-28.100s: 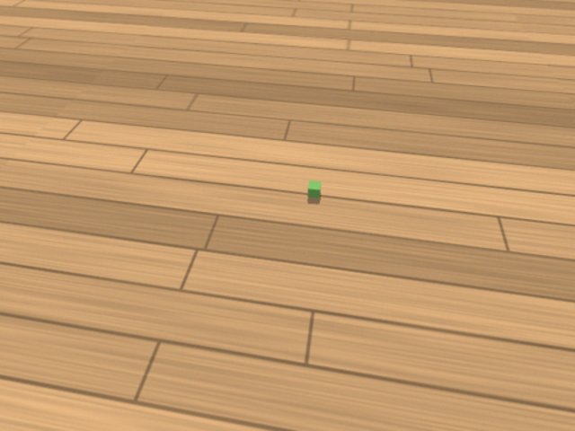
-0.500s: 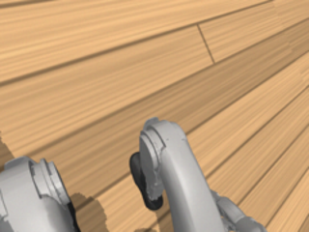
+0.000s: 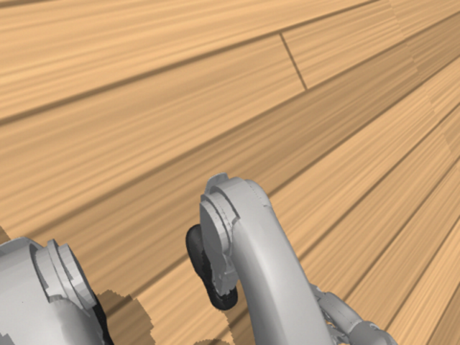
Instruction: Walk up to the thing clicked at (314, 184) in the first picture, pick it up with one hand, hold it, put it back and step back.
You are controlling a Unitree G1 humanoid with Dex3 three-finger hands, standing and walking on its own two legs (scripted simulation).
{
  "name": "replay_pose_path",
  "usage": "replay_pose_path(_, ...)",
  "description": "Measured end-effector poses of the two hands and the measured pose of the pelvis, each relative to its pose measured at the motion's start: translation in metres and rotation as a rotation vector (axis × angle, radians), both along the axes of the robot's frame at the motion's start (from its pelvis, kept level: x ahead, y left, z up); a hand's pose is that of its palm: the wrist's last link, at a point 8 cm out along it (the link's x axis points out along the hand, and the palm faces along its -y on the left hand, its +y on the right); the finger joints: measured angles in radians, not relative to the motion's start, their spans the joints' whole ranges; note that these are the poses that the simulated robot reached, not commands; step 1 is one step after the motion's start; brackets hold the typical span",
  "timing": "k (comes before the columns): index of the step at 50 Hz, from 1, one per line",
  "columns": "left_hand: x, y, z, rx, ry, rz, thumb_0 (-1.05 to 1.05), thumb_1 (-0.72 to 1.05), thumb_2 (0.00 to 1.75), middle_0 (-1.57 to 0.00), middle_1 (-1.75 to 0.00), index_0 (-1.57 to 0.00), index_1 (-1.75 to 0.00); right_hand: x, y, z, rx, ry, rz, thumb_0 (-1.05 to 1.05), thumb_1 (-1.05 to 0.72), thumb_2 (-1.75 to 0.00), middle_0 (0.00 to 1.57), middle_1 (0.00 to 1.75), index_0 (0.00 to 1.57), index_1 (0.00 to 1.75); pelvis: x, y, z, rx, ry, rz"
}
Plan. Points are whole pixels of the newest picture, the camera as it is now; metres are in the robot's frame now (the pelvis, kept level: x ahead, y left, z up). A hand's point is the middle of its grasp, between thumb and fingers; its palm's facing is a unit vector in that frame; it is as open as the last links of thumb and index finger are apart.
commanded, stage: open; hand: left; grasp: from above
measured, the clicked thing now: out of the picture +0.45 +0.36 -0.27
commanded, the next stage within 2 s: withdraw in 0.90 s
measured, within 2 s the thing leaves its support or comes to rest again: neither
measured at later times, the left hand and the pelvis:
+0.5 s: hand out of the picture +0.45 +0.35 -0.24, palm faces -0.40 -0.19 -0.89, open 11.9 cm; pelvis +0.00 +0.00 +0.00, yaw -1 degrees
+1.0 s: hand out of the picture +0.45 +0.35 -0.24, palm faces -0.41 -0.19 -0.89, open 13.8 cm; pelvis +0.00 +0.00 +0.00, yaw +0 degrees
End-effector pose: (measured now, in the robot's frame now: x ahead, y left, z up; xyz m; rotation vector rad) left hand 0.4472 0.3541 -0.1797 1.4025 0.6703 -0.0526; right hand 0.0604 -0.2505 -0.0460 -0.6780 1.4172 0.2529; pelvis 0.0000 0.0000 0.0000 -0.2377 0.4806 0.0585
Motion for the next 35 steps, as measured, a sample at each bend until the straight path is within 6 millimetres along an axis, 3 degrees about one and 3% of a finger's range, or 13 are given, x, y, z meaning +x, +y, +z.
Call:
replay_pose_path(7,-0.0015,-0.0010,-0.0026,0.001,-0.004,-0.003,-0.01,0.19,0.33,-0.78,-0.37,-0.79,-0.37,-0.0021,0.0006,0.0026,0.001,0.005,0.009,0.00,-0.89,-0.89,0.20,0.30,0.20,0.30,-0.0010,-0.0003,0.0004,0.000,-0.006,-0.001)
replay_pose_path(35,0.0042,0.0026,-0.0010,0.005,-0.006,0.002,0.00,-0.31,0.82,-0.28,-0.78,-0.28,-0.79,0.0065,0.0029,0.0045,0.004,-0.001,0.018,0.00,-0.89,-0.89,0.20,0.30,0.20,0.30,0.0006,0.0007,0.0037,-0.009,0.005,-0.001)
